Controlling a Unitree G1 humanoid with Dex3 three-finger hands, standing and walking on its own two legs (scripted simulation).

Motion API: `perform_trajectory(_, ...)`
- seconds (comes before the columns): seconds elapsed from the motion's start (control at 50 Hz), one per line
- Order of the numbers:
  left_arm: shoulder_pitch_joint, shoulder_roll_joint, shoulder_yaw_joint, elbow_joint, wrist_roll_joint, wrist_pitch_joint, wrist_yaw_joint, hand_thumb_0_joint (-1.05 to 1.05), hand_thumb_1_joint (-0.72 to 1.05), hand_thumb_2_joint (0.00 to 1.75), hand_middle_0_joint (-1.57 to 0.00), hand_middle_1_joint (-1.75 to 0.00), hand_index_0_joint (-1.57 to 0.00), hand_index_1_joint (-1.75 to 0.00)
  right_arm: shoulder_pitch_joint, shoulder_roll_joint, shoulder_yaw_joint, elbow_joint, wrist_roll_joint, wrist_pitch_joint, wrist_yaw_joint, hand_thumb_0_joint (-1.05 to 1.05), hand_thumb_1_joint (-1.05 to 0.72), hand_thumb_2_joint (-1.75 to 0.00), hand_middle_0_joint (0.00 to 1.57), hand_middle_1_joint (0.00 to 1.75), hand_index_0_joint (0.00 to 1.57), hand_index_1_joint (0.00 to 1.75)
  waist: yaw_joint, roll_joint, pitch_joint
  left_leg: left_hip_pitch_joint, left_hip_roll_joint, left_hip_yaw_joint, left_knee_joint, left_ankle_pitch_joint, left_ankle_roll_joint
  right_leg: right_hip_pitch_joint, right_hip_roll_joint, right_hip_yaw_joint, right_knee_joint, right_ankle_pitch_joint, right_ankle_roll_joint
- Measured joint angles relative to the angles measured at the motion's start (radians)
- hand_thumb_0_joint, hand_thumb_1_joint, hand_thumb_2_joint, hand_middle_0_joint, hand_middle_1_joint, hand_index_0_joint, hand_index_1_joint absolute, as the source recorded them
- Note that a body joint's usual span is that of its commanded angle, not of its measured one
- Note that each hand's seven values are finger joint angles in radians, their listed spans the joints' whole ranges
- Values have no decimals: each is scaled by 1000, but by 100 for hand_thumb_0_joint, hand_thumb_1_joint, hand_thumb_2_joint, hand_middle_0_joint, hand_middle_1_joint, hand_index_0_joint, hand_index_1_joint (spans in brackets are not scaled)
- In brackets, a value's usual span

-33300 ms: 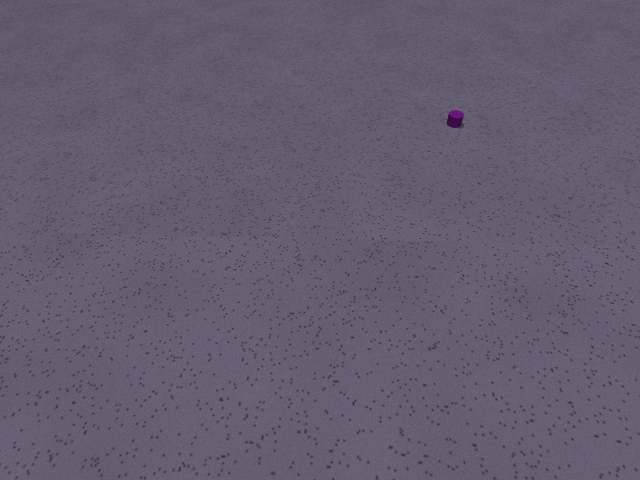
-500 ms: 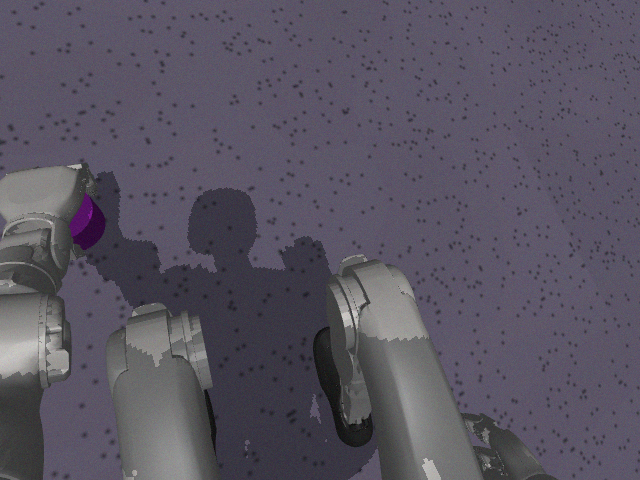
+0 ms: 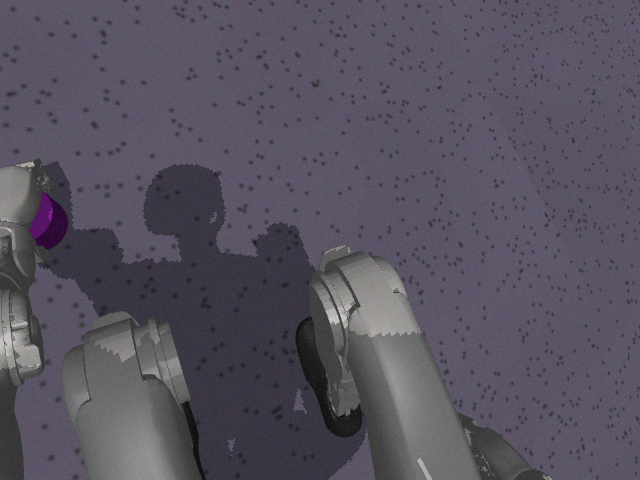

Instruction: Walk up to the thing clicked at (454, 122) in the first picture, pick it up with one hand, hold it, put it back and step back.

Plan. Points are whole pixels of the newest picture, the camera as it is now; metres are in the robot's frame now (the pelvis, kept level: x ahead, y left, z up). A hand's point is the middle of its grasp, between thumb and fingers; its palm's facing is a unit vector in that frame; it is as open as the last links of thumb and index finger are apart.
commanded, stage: rest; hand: left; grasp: from above
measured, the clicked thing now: (24, 219) +0.46 +0.27 -0.25
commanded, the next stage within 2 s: open in 0.64 s
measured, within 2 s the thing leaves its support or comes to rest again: neither
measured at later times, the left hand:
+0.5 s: hand (26, 228) +0.44 +0.27 -0.25, palm faces -0.47 -0.13 -0.87, open 10.4 cm
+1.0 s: hand (27, 228) +0.44 +0.27 -0.25, palm faces -0.46 -0.13 -0.88, open 11.3 cm
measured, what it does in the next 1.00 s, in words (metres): stands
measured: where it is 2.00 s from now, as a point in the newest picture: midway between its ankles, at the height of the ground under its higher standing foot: (263, 432)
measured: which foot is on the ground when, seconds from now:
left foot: down 0.00-1.00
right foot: down 0.00-1.00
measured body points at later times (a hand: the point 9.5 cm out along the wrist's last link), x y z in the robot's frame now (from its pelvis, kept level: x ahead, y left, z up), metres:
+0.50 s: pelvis +0.00 +0.01 +0.00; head +0.27 +0.10 +0.34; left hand +0.46 +0.27 -0.20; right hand +0.03 -0.26 -0.07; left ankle +0.06 +0.13 -0.27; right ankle +0.10 -0.13 -0.27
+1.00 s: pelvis -0.01 +0.01 +0.00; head +0.27 +0.11 +0.33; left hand +0.47 +0.27 -0.20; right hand +0.01 -0.25 -0.07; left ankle +0.06 +0.13 -0.27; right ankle +0.10 -0.13 -0.27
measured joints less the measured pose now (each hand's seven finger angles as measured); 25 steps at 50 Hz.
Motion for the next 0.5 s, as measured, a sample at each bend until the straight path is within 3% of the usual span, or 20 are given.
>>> perform_trajectory(0.12, 5, 24, 10, 22, 16, -7, 31, 1, -11, 72, -51, -83, -59, -79, -9, -9, 13, 1, -15, -12, 17, 0, -91, -90, 20, 30, 20, 30, -12, -16, 12, 6, 1, -12, 14, -10, -1, 8, 3, -10, 5, -3, 2)
perform_trajectory(0.32, -13, 50, -13, 60, 11, 0, 62, 1, -11, 71, -51, -83, -59, -79, -24, -26, 28, -1, -24, -42, 45, 0, -91, -90, 20, 30, 20, 30, -23, -28, 31, 2, 3, -23, 31, -9, 9, 15, 9, -20, 5, 2, 8)
perform_trajectory(0.5, -16, 74, 10, 80, 12, 6, 75, 1, -10, 71, -51, -83, -59, -79, -24, -27, 45, -13, -28, -63, 65, 0, -92, -90, 20, 30, 20, 30, -36, -38, 45, 3, 2, -31, 34, -6, 13, 24, 10, -27, -2, 6, 5)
